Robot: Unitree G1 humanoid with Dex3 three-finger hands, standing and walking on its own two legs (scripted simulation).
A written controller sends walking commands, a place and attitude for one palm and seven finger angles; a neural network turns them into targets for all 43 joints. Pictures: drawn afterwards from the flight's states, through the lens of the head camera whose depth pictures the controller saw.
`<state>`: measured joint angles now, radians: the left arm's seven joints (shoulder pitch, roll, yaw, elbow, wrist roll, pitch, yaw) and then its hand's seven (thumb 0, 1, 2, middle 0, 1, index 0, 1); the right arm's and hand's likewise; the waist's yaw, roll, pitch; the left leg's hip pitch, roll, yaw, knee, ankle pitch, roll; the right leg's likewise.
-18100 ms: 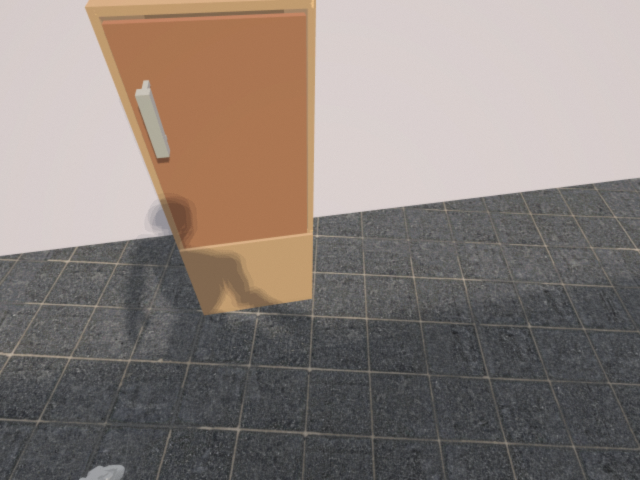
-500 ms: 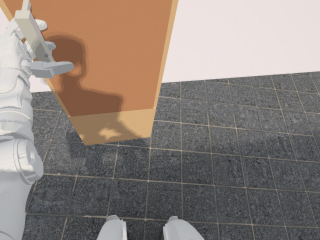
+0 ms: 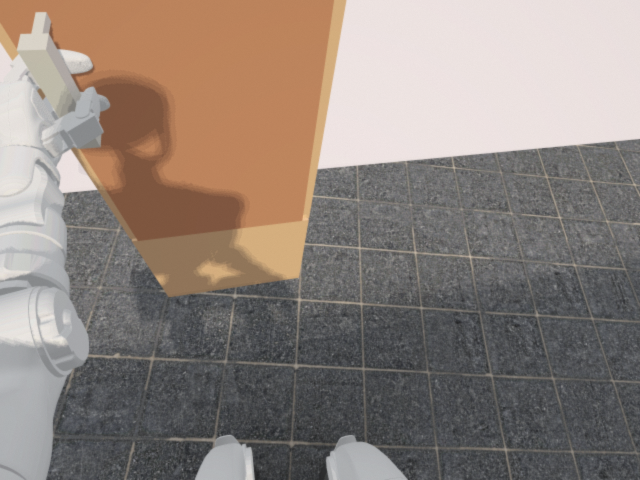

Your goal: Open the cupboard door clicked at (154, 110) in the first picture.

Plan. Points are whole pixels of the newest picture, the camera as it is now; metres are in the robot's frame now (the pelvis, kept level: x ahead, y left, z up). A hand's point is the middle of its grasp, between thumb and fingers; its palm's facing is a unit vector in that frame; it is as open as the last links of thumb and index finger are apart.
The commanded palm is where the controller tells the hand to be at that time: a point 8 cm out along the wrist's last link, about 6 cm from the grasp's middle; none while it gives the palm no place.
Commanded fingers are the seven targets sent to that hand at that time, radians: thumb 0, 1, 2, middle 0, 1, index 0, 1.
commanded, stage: pull the door open along its arc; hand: left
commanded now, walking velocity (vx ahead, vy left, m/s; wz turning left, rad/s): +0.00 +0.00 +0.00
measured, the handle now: (67, 84) +0.57 +0.24 +0.11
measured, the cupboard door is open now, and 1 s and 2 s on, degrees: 0 50 48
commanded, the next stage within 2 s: open thumb and fingers to let go in 0.96 s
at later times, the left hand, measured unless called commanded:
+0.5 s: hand (100, 165) +0.46 +0.19 +0.10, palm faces +0.05 -1.00 +0.01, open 6.2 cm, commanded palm +0.39 +0.23 +0.10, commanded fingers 0.00 0.90 0.90 -0.40 -1.35 -0.40 -1.35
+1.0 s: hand (248, 280) +0.31 +0.05 +0.11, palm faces +0.37 -0.93 +0.02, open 6.9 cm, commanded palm +0.26 +0.10 +0.10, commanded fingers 0.00 0.90 0.90 -0.40 -1.35 -0.40 -1.35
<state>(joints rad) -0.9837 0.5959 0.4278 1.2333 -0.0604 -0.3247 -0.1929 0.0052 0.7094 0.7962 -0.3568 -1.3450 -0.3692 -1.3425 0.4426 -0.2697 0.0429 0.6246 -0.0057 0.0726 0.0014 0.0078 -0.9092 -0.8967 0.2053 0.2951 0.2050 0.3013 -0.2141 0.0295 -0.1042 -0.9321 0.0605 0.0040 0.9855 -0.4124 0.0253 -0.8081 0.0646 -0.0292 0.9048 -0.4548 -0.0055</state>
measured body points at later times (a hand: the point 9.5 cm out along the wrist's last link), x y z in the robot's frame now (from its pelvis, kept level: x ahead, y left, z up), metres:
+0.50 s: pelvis +0.02 +0.00 +0.01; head +0.09 +0.02 +0.46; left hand +0.45 +0.25 +0.10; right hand +0.05 -0.26 -0.09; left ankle +0.02 +0.10 -0.68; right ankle -0.02 -0.12 -0.68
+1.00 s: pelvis +0.02 -0.04 +0.03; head +0.01 -0.04 +0.48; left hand +0.29 +0.09 +0.11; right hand +0.21 -0.23 -0.05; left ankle +0.02 +0.10 -0.68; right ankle -0.02 -0.12 -0.68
